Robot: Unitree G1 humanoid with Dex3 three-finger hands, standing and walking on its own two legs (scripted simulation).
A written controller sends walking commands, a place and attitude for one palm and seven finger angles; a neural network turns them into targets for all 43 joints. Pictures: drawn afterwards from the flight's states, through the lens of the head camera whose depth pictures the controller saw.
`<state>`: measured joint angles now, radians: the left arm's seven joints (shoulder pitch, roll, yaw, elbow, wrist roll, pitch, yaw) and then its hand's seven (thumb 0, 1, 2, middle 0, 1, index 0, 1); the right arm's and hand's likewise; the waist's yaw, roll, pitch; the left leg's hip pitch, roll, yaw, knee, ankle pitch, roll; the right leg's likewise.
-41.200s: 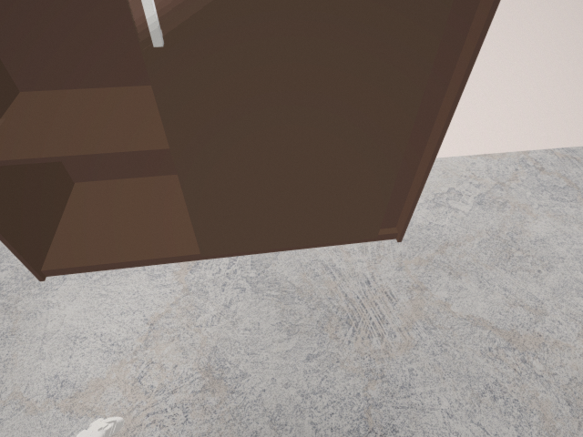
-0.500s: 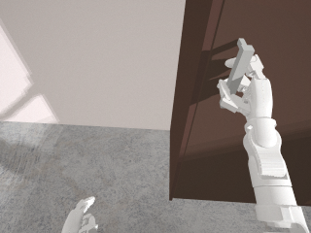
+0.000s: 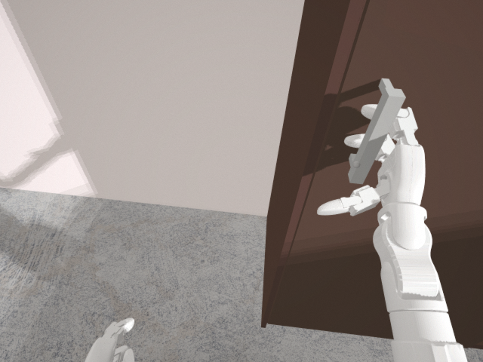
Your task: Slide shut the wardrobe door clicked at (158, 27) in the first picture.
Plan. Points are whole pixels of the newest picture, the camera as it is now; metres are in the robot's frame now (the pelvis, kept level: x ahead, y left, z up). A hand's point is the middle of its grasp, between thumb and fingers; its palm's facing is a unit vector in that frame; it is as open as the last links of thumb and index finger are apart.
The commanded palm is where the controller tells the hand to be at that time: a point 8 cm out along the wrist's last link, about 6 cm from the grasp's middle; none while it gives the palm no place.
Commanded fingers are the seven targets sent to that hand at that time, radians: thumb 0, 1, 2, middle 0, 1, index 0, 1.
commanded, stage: slip the hand off the handle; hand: right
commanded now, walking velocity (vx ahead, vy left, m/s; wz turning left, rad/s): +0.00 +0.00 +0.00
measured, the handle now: (369, 133) +0.40 -0.15 +0.22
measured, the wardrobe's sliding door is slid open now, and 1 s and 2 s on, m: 0.00 0.00 0.00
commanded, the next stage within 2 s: draw the hand back to the body in 1.36 s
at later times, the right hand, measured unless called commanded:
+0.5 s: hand (393, 171) +0.34 -0.18 +0.20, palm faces +0.22 +0.97 -0.10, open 14.8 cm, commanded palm +0.32 -0.23 +0.20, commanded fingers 0.00 0.55 -0.20 0.25 1.15 0.25 1.15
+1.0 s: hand (421, 203) +0.29 -0.20 +0.20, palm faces +0.17 +0.98 -0.10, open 14.7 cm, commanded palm +0.25 -0.24 +0.20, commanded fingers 0.00 0.55 -0.20 0.25 1.15 0.25 1.15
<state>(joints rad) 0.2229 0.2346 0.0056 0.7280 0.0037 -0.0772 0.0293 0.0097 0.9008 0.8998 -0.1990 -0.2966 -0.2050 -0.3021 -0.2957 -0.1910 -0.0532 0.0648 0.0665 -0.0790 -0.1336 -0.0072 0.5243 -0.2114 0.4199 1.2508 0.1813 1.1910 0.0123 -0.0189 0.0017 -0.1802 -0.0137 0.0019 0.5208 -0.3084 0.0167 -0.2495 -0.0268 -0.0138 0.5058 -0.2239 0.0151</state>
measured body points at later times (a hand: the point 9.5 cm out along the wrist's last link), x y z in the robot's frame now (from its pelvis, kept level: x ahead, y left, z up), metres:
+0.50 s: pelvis +0.01 +0.00 +0.00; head -0.01 +0.02 +0.45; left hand +0.17 +0.24 -0.10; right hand +0.32 -0.23 +0.21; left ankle -0.02 +0.11 -0.74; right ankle +0.03 -0.13 -0.74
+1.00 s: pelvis +0.00 -0.01 +0.00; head -0.03 +0.01 +0.45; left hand +0.16 +0.23 -0.09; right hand +0.27 -0.25 +0.20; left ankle -0.02 +0.11 -0.74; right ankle +0.03 -0.13 -0.74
